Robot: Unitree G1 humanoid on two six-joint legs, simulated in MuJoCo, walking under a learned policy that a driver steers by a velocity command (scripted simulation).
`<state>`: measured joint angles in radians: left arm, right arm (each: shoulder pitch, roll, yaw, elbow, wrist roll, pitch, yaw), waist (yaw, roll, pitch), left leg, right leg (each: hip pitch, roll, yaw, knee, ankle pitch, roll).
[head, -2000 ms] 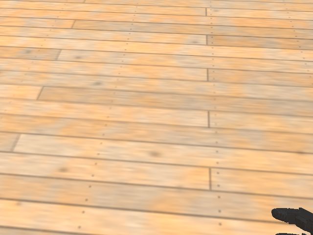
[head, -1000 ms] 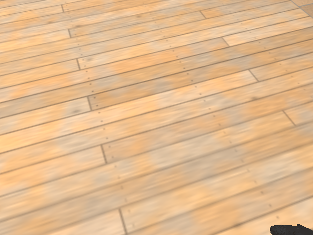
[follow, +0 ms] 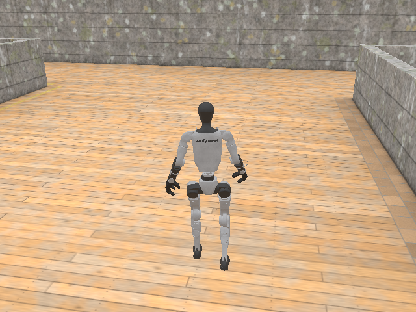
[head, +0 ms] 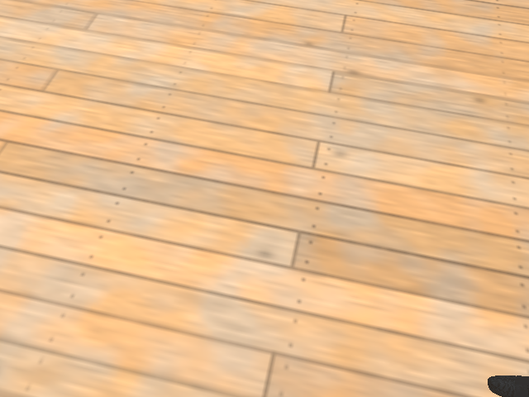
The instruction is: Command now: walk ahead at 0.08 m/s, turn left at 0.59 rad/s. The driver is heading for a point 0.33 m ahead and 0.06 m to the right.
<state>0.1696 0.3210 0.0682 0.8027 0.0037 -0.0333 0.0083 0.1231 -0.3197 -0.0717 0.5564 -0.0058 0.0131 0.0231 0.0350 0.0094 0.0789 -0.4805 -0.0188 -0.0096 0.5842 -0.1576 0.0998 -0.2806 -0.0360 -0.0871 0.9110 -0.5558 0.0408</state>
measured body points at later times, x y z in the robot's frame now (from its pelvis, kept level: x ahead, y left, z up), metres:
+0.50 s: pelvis +0.06 -0.03 +0.01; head +0.08 -0.05 +0.46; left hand +0.18 +0.24 -0.10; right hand +0.22 -0.29 -0.10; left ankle +0.10 +0.09 -0.72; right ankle +0.08 -0.16 -0.72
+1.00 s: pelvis +0.07 -0.08 +0.01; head +0.09 -0.12 +0.46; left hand +0.29 +0.15 -0.07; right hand +0.13 -0.39 -0.11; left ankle +0.08 +0.08 -0.65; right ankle +0.05 -0.16 -0.72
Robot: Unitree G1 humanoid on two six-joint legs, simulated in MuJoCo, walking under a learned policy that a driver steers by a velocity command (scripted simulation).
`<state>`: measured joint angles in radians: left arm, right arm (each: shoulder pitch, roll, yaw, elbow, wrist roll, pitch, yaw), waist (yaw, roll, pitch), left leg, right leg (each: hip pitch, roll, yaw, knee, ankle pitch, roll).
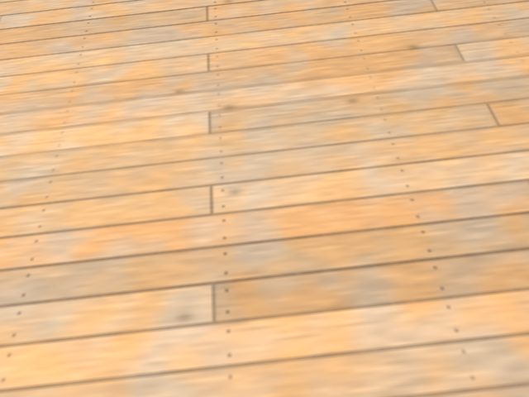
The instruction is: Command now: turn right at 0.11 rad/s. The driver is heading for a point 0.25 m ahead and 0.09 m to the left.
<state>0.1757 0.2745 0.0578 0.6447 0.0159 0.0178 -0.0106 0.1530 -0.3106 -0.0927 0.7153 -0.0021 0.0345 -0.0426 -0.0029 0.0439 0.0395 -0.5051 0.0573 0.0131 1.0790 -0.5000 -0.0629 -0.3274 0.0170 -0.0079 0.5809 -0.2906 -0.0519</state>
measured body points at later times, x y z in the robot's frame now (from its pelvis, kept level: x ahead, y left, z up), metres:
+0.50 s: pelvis +0.02 +0.04 +0.00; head +0.03 +0.07 +0.45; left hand +0.10 +0.35 -0.11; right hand +0.16 -0.23 -0.10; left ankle -0.05 +0.11 -0.73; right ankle +0.01 -0.09 -0.69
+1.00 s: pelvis +0.11 +0.06 +0.00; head +0.14 +0.07 +0.45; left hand +0.19 +0.34 -0.12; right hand +0.29 -0.18 -0.12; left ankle +0.01 +0.16 -0.71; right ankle +0.21 -0.03 -0.73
